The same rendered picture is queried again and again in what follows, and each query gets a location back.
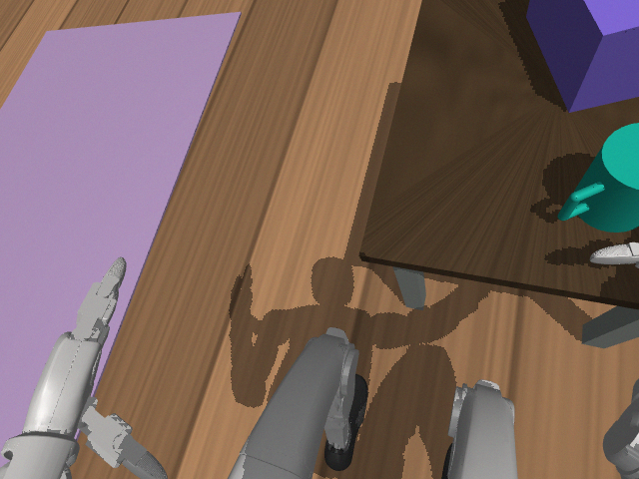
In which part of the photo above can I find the coffee table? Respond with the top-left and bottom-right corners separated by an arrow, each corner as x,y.
359,0 -> 639,348

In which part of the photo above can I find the left robot foot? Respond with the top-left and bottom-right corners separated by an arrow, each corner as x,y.
324,374 -> 368,471

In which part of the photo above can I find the left robot arm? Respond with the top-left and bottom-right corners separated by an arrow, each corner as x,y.
0,432 -> 80,479

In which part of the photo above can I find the left robot hand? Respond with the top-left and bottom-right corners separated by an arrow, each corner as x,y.
22,257 -> 168,479

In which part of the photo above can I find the right robot arm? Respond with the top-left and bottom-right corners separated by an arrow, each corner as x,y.
603,378 -> 639,479

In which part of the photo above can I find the right robot hand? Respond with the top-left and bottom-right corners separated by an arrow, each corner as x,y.
590,242 -> 639,268

